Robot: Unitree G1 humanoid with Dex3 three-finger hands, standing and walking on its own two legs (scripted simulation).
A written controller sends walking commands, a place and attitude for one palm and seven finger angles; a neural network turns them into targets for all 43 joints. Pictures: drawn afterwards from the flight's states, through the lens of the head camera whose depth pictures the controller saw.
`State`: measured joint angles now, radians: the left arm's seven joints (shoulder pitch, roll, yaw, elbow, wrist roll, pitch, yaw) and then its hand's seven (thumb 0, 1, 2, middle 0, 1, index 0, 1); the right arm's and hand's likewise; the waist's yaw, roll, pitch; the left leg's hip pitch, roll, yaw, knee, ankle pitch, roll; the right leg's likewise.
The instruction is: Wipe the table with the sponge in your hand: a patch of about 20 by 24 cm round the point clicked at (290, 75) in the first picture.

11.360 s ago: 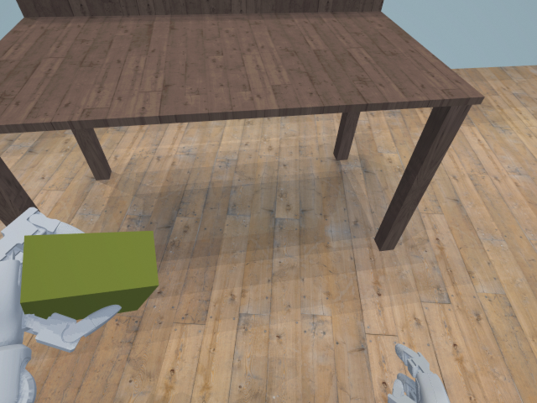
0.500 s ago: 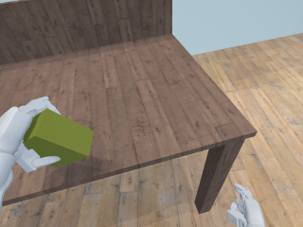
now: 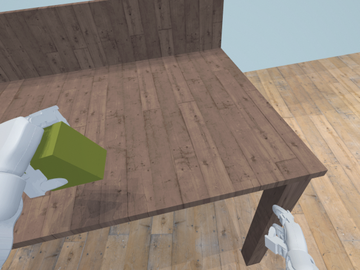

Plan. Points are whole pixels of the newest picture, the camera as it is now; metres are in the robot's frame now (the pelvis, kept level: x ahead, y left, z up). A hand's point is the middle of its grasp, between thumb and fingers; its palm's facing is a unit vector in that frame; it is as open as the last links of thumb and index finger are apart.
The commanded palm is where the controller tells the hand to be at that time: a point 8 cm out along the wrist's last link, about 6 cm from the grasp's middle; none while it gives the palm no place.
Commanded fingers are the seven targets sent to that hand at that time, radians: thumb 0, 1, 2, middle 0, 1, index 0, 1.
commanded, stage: turn the palm down, sponge in hand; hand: left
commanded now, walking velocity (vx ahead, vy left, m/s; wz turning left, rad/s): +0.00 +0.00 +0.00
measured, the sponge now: (64, 163) +0.24 +0.26 +0.17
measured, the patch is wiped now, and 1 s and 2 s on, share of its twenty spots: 0.00 0.00 0.00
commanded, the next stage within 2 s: move the sponge above the wiping area in 0.94 s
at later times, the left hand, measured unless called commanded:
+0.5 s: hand (7, 150) +0.20 +0.31 +0.24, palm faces +0.34 -0.04 -0.94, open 10.4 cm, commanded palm +0.15 +0.28 +0.27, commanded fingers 0.00 0.10 1.30 -1.20 -1.60 -1.20 -1.60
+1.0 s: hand (33, 152) +0.22 +0.28 +0.22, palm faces +0.25 -0.06 -0.97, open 10.4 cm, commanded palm +0.16 +0.27 +0.27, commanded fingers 0.00 0.10 1.30 -1.20 -1.60 -1.20 -1.60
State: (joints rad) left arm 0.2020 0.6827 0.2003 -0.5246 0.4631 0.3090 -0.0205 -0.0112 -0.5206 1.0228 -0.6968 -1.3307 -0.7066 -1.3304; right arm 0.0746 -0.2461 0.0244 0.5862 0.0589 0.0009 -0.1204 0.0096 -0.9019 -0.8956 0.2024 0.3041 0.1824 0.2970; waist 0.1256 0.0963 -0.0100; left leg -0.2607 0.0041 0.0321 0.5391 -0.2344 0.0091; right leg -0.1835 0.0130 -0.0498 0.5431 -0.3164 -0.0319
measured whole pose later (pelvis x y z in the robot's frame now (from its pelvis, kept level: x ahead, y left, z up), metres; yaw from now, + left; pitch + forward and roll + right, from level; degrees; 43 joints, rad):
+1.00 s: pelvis -0.03 -0.01 +0.00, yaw +0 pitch -5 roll +0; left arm -0.02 0.64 0.10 -0.30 0.75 0.44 -0.15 -0.01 -0.52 1.02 -0.71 -1.31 -0.72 -1.31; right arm 0.00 -0.27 0.06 0.65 0.07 0.02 -0.07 0.01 -0.90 -0.90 0.20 0.30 0.21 0.31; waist 0.14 0.15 0.00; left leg -0.20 0.02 0.03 0.45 -0.15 -0.01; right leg -0.15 0.03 -0.05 0.49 -0.25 -0.05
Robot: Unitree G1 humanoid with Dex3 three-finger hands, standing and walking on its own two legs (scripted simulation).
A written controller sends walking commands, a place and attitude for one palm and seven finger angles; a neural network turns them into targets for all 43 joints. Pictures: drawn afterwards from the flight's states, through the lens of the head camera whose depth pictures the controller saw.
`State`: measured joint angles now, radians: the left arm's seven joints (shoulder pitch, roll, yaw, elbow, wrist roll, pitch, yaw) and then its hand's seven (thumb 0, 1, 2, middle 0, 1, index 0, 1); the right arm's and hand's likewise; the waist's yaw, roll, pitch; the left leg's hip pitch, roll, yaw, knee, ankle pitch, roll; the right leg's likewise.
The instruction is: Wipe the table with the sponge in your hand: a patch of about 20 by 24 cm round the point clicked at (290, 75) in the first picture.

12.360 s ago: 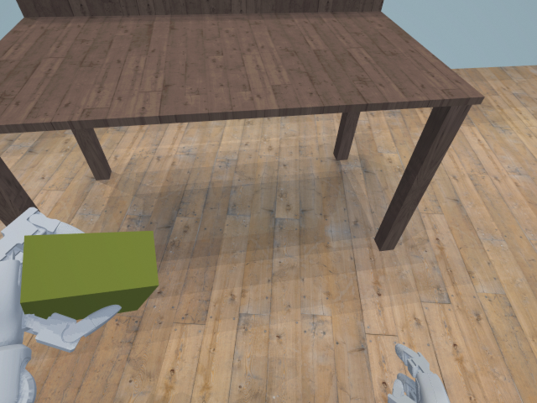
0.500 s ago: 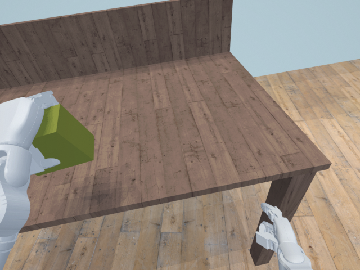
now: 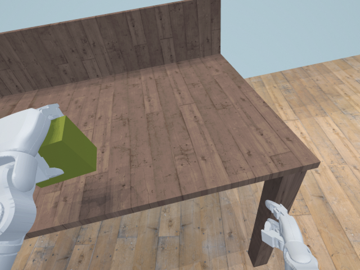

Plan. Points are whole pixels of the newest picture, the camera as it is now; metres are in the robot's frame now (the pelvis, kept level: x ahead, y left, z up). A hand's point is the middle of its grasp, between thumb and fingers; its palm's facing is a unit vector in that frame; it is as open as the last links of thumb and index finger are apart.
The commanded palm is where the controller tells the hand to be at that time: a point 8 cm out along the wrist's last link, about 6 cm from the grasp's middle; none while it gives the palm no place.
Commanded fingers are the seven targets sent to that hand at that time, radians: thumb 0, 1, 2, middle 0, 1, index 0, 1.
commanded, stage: move the sponge above the wiping area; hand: left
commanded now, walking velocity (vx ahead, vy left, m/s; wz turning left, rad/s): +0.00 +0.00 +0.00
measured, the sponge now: (58, 158) +0.25 +0.30 +0.17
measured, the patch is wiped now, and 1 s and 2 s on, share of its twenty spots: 0.00 0.00 0.05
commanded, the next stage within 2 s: none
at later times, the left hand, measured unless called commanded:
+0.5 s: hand (56, 161) +0.24 +0.30 +0.17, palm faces +0.09 -0.09 -0.99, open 10.4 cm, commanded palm +0.21 +0.30 +0.25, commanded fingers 0.00 0.10 1.30 -1.20 -1.60 -1.20 -1.60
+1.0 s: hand (71, 165) +0.27 +0.30 +0.13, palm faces -0.07 -0.06 -1.00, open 10.4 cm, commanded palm +0.24 +0.31 +0.24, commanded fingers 0.00 0.10 1.30 -1.20 -1.60 -1.20 -1.60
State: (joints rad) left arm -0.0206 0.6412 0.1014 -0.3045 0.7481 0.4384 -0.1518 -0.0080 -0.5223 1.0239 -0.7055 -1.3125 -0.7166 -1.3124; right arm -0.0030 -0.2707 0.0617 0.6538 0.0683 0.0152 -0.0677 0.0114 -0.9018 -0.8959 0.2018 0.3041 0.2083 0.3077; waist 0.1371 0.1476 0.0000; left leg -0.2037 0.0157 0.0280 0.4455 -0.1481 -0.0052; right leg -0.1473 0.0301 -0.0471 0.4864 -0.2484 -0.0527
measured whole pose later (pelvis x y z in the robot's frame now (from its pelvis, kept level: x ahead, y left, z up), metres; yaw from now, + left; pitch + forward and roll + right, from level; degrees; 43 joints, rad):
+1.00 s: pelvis +0.01 +0.02 +0.00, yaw +1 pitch -4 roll +0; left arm -0.07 0.60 -0.07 -0.12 0.86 0.33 -0.22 0.00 -0.52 1.03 -0.71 -1.30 -0.72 -1.30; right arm 0.03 -0.28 0.05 0.66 0.06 0.00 -0.09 0.01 -0.90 -0.90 0.20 0.30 0.20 0.30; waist 0.12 0.12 0.03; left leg -0.22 -0.02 0.01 0.44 -0.15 0.02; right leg -0.14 0.00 -0.06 0.46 -0.25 -0.03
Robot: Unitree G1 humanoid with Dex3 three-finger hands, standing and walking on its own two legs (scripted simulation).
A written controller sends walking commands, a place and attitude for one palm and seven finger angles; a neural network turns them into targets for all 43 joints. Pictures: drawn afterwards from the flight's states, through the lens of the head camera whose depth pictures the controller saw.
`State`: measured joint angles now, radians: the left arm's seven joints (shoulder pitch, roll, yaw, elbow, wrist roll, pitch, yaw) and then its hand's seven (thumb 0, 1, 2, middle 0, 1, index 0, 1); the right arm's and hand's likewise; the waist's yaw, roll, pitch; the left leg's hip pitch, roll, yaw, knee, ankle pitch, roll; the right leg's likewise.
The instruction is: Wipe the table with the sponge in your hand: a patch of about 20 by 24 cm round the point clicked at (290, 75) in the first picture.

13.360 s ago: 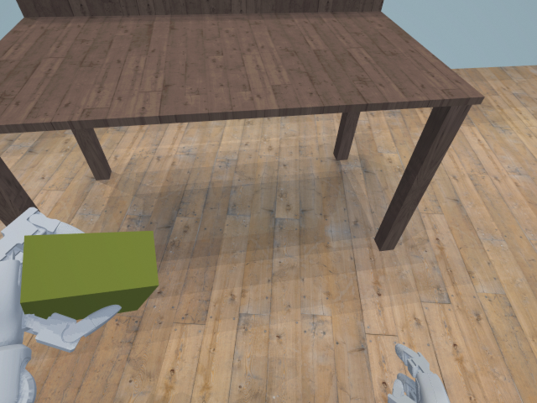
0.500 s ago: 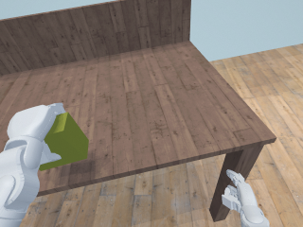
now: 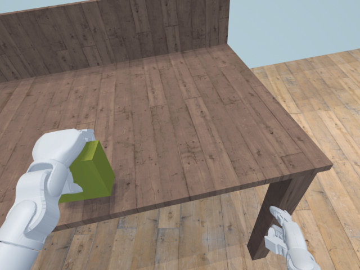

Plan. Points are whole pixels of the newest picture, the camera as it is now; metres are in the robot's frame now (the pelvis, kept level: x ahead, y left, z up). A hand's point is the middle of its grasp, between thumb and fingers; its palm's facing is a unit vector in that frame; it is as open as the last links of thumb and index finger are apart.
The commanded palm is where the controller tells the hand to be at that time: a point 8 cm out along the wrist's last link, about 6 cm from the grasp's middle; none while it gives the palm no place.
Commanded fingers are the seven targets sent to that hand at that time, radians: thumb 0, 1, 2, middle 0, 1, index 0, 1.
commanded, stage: move the sponge above the wiping area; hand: left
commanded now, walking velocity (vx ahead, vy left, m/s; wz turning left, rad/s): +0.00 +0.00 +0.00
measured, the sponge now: (80, 178) +0.26 +0.28 +0.08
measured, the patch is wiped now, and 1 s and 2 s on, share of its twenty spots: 0.00 0.05 0.05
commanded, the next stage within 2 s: none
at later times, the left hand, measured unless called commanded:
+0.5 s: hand (84, 162) +0.28 +0.27 +0.12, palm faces -0.08 -0.03 -1.00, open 10.3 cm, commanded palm +0.26 +0.29 +0.22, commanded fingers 0.00 0.10 1.30 -1.20 -1.60 -1.20 -1.60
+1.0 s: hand (79, 143) +0.31 +0.29 +0.14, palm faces +0.01 +0.01 -1.00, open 10.3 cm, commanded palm +0.28 +0.32 +0.21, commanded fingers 0.00 0.10 1.30 -1.20 -1.60 -1.20 -1.60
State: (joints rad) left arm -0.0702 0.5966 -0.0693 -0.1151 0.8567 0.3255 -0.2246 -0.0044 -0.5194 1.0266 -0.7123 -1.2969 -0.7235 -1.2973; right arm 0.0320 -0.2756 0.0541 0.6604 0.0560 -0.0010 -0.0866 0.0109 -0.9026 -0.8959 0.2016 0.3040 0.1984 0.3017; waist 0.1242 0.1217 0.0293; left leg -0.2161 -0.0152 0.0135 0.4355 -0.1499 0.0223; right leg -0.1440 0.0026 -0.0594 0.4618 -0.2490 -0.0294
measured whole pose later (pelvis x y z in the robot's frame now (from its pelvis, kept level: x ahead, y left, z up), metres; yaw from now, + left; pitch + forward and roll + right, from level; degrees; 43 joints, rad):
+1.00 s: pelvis +0.02 -0.01 +0.00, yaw +0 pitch -3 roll -1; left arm -0.15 0.64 0.04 0.07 0.87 0.03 -0.12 0.00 -0.51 1.03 -0.72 -1.29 -0.73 -1.29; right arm 0.14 -0.27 0.02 0.68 0.05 -0.01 -0.11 0.01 -0.90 -0.90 0.20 0.30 0.20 0.30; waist 0.09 0.09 0.03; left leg -0.22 0.00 0.00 0.45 -0.18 0.01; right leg -0.13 0.02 -0.07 0.43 -0.26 -0.04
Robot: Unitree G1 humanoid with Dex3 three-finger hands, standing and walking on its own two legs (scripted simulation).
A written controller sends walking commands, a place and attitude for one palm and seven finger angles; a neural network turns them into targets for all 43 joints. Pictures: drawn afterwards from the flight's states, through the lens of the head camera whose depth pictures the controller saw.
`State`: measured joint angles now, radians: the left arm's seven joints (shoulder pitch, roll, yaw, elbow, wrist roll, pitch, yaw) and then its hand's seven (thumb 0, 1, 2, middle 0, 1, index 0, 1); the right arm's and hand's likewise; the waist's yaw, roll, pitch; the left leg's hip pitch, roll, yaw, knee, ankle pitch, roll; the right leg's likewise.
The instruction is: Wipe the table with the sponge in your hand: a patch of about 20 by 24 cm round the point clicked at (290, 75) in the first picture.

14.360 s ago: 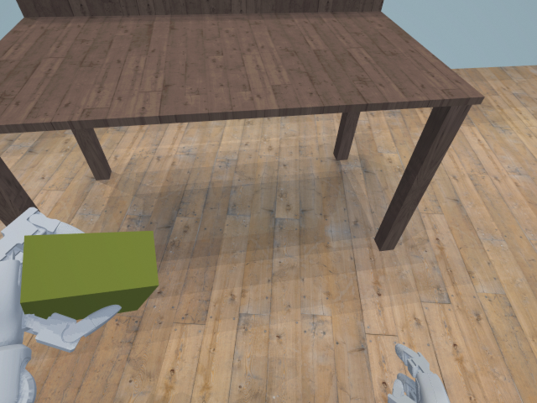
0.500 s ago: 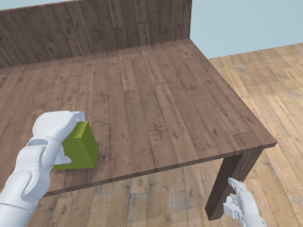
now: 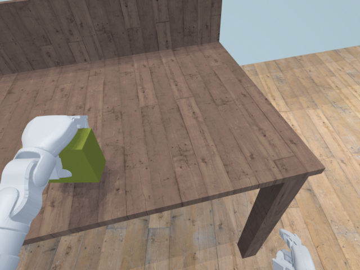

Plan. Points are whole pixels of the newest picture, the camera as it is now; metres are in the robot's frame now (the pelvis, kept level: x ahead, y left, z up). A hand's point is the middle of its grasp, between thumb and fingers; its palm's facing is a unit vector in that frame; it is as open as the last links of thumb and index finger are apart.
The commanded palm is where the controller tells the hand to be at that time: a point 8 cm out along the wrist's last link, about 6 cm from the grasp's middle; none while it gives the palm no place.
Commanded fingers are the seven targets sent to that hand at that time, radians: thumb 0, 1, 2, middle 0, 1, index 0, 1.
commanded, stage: move the sponge above the wiping area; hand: left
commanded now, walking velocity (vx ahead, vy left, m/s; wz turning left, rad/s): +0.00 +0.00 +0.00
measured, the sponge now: (71, 161) +0.30 +0.30 +0.09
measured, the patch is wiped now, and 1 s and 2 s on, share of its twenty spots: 0.05 0.05 0.05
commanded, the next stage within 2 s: none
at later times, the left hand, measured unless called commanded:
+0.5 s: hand (49, 141) +0.29 +0.32 +0.16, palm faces +0.16 -0.01 -0.99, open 10.3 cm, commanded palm +0.25 +0.32 +0.21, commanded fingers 0.00 0.10 1.30 -1.20 -1.60 -1.20 -1.60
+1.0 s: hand (41, 134) +0.29 +0.32 +0.18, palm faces +0.21 +0.04 -0.98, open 10.3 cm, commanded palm +0.24 +0.31 +0.21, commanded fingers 0.00 0.10 1.30 -1.20 -1.60 -1.20 -1.60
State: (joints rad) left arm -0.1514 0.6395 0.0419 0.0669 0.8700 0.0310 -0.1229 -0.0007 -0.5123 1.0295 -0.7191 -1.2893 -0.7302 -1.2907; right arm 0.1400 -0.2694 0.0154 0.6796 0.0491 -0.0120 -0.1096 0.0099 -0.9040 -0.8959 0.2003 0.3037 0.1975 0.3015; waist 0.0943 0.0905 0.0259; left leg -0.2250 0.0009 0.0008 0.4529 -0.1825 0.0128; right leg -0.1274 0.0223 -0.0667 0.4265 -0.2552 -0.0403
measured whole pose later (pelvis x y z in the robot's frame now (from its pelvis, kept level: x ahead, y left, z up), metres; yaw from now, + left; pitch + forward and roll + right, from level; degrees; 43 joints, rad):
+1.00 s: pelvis -0.01 -0.01 +0.00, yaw +0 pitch -3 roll +0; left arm -0.24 0.62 0.03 0.09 0.87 0.28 -0.01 0.00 -0.50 1.04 -0.71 -1.29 -0.72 -1.29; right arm 0.06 -0.25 0.05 0.71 0.06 0.02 -0.06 0.01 -0.90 -0.90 0.20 0.30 0.20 0.30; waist 0.13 0.11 0.01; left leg -0.20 0.01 0.01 0.40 -0.15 0.00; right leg -0.12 0.03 -0.06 0.40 -0.23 -0.05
